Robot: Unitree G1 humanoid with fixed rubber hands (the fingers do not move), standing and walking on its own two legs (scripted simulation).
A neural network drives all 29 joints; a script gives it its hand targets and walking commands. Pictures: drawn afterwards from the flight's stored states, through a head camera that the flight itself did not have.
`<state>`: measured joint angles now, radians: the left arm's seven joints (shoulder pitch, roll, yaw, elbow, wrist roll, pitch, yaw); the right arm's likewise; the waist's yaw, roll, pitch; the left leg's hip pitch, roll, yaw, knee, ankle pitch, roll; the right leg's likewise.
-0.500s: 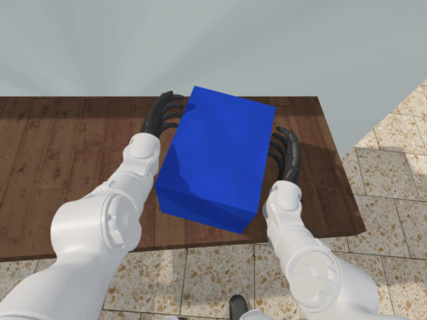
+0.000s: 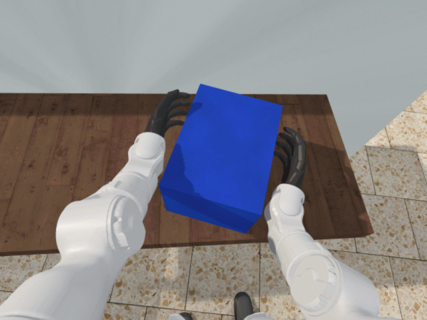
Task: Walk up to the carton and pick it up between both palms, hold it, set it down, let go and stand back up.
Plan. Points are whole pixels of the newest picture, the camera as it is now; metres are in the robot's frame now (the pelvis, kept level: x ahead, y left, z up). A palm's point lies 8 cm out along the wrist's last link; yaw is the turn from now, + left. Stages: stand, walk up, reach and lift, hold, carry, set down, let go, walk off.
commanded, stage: reach and lift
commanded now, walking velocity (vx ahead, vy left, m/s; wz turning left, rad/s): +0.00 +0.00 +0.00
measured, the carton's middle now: (222, 159) +0.44 -0.01 -0.04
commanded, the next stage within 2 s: none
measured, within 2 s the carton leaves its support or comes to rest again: leaves its support in 0.88 s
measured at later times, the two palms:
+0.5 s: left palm (155, 138) +0.45 +0.12 +0.03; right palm (291, 177) +0.38 -0.14 +0.00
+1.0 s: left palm (163, 135) +0.43 +0.10 +0.06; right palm (307, 175) +0.37 -0.15 +0.03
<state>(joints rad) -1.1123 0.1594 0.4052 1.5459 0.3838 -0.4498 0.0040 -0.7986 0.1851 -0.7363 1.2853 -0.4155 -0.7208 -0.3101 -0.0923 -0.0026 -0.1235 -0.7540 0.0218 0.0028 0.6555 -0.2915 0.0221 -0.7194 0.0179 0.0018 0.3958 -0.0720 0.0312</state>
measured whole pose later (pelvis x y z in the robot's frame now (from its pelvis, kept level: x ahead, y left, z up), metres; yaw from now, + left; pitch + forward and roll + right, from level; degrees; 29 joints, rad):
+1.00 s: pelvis -0.01 -0.02 +0.01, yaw +1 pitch +22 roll -3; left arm -0.95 0.09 0.05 1.34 0.05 -0.35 0.11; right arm -0.65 0.09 -0.30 1.09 -0.10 -0.46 -0.29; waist -0.04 0.02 -0.24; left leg -0.72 0.02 0.00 0.56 -0.22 0.01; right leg -0.69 0.02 0.00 0.31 -0.01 0.02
